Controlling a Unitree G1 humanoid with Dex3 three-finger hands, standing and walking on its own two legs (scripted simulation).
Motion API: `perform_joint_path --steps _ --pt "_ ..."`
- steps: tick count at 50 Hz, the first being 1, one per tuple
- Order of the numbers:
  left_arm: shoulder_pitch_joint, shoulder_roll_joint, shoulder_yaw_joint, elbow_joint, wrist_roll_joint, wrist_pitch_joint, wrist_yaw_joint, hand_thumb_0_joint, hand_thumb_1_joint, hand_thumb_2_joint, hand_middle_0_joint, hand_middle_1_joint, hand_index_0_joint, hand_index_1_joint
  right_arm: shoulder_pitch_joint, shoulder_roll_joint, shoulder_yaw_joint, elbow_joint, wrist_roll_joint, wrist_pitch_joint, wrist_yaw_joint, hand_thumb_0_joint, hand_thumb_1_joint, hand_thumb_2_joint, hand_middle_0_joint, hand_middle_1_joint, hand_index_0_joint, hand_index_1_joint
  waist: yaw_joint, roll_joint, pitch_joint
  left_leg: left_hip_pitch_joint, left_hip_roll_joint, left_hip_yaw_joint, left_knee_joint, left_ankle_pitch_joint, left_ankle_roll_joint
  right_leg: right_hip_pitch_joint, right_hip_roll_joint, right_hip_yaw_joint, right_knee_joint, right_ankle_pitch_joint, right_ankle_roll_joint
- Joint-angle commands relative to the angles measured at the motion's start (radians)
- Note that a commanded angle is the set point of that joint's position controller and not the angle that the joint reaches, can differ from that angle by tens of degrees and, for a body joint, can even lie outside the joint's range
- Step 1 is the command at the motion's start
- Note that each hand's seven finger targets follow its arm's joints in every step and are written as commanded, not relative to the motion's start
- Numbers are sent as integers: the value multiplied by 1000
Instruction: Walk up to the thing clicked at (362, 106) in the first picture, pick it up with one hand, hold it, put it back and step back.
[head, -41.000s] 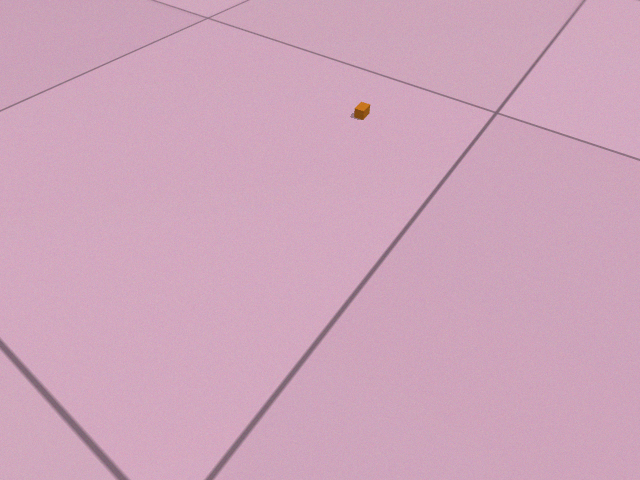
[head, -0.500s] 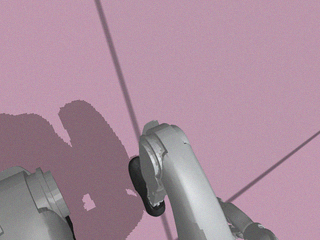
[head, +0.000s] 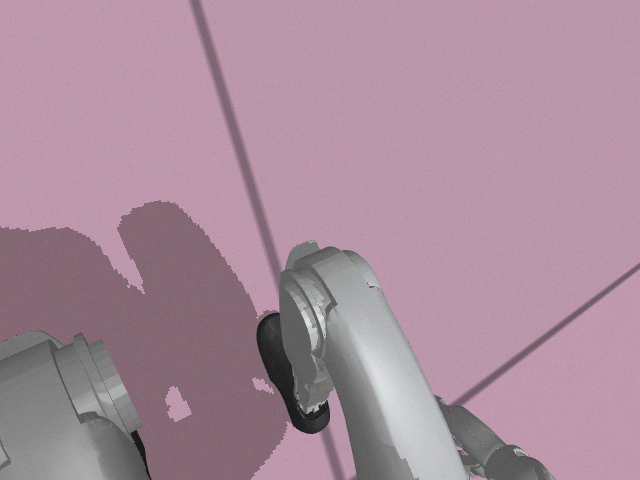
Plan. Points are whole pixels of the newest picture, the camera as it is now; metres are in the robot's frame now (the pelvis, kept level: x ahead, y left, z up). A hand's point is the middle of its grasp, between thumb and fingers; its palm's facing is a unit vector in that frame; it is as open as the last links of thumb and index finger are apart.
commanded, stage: withdraw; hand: left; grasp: from above
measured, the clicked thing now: out of the picture +0.45 +0.37 -0.27
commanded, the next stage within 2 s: home in 0.86 s
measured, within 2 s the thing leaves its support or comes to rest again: neither
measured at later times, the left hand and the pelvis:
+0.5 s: hand out of the picture +0.44 +0.40 -0.08, palm faces -0.44 -0.12 -0.89, open 13.7 cm; pelvis +0.00 +0.00 +0.05, yaw +5 degrees
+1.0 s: hand out of the picture +0.46 +0.37 -0.11, palm faces -0.34 -0.09 -0.94, open 13.0 cm; pelvis -0.01 -0.01 +0.02, yaw +6 degrees
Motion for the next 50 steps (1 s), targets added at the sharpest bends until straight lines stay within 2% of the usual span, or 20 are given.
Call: perform_joint_path --steps 1,2,4,6,9,10,11,13,18,21,26,30,32,36,40,41,42,44,48,50 --pt "-293 263 21 -214 -11 10 40 0 -418 900 -159 -921 -167 -912 173 -340 -117 8 12 -3 -14 0 -901 -898 201 300 201 300 -28 657 -680 605 38 116 -285 255 -10 276 19 -144 -157 272 -99" --pt "-306 284 43 -260 -9 14 47 0 -425 906 -155 -927 -162 -919 181 -342 -121 7 10 -1 -14 0 -900 -899 201 300 200 300 -16 694 -728 637 38 113 -293 281 -13 291 18 -147 -159 291 -101" --pt "-298 250 35 -295 -19 35 49 0 -437 913 -145 -933 -152 -925 182 -326 -131 11 17 -9 -6 0 -903 -899 201 300 200 300 -1 720 -736 645 36 126 -292 295 -17 278 15 -139 -150 304 -103" --pt "-273 258 74 -347 -28 60 52 0 -437 913 -146 -921 -151 -915 196 -325 -155 16 23 -6 2 0 -902 -900 201 300 200 300 31 775 -797 675 32 133 -308 338 -23 280 11 -134 -144 334 -109" --pt "-251 208 71 -412 -57 115 8 0 -451 925 -129 -931 -133 -925 211 -310 -193 16 38 5 18 0 -900 -900 200 300 200 300 53 795 -851 693 28 148 -317 377 -22 259 6 -121 -155 348 -112" --pt "-247 205 72 -473 -61 131 -12 0 -456 930 -126 -939 -130 -933 211 -302 -204 13 46 12 21 0 -899 -900 200 300 200 300 75 823 -888 695 24 160 -330 373 -21 270 8 -109 -164 339 -115" --pt "-233 188 75 -476 -82 151 -36 0 -458 931 -130 -931 -132 -928 212 -298 -221 9 57 20 24 0 -902 -901 200 300 200 300 91 802 -884 672 20 167 -340 354 -17 253 3 -103 -172 329 -116" --pt "-204 126 43 -516 -104 183 -98 0 -448 925 -140 -925 -141 -923 230 -287 -242 12 73 39 31 0 -901 -901 200 300 200 300 99 761 -898 649 15 181 -350 341 -6 265 5 -85 -202 316 -114" --pt "-168 -3 -38 -525 -180 230 -306 0 -485 960 -116 -959 -114 -961 272 -282 -294 -20 131 104 16 0 -905 -902 200 300 200 300 72 525 -803 552 2 176 -435 214 22 320 -4 -58 -296 234 -112" --pt "-135 -70 -79 -553 -219 223 -409 0 -455 941 -157 -918 -147 -928 291 -282 -308 -18 151 143 -15 0 -907 -905 200 300 200 300 80 440 -734 530 -9 173 -456 183 24 313 -13 -50 -342 192 -126" --pt "-133 -49 -64 -641 -247 159 -501 0 -361 879 -216 -849 -210 -855 284 -258 -309 -38 171 182 -65 0 -897 -900 200 300 200 300 103 349 -749 499 -24 194 -454 183 30 358 -25 -21 -372 171 -128" --pt "-163 -15 -31 -639 -233 60 -483 0 -364 880 -212 -850 -206 -855 263 -226 -284 -38 163 189 -91 0 -895 -899 200 300 200 300 113 328 -759 478 -23 214 -422 177 34 368 -28 -5 -373 164 -117" --pt "-202 1 -13 -637 -203 8 -439 0 -360 871 -221 -835 -215 -841 250 -218 -272 -27 157 187 -95 0 -898 -900 200 300 200 300 117 394 -788 531 -23 209 -429 184 26 337 -31 -13 -344 171 -118" --pt "-321 6 -30 -584 -121 -39 -304 0 -374 881 -197 -857 -196 -857 218 -218 -254 -8 134 194 -94 0 -892 -896 200 300 200 300 103 522 -823 604 -18 214 -438 132 15 258 -22 -30 -298 140 -121" --pt "-414 6 -44 -492 -61 -10 -199 0 -356 864 -211 -850 -214 -847 236 -237 -258 24 117 186 -93 0 -894 -896 200 300 200 300 64 587 -829 646 -19 217 -430 138 6 212 -27 -45 -279 151 -122" --pt "-457 48 -23 -507 -53 -2 -178 0 -347 856 -216 -842 -220 -837 240 -248 -260 30 116 184 -94 0 -894 -896 200 300 200 300 76 617 -856 652 -19 218 -431 149 6 206 -32 -49 -271 164 -121" --pt "-438 31 -36 -426 -42 18 -168 0 -336 846 -235 -825 -236 -824 251 -243 -258 35 113 180 -94 0 -896 -897 200 300 200 300 55 609 -831 643 -19 214 -430 149 5 199 -31 -52 -264 166 -122" --pt "-476 85 -7 -400 -26 45 -147 0 -303 819 -266 -797 -267 -795 256 -252 -254 39 108 173 -95 0 -898 -897 200 300 200 300 61 608 -846 631 -18 212 -425 154 9 192 -34 -55 -255 171 -121" --pt "-430 114 2 -310 -23 98 -151 0 -261 782 -291 -775 -299 -766 264 -248 -244 23 110 155 -93 0 -896 -894 200 299 200 299 65 558 -845 557 -22 231 -392 146 26 229 -32 -37 -268 166 -115" --pt "-390 152 21 -323 -42 124 -172 0 -193 884 -238 -632 -214 -654 264 -247 -244 11 116 154 -91 0 -885 -895 199 299 199 299 95 547 -897 543 -23 234 -399 157 30 281 -29 -30 -270 171 -115"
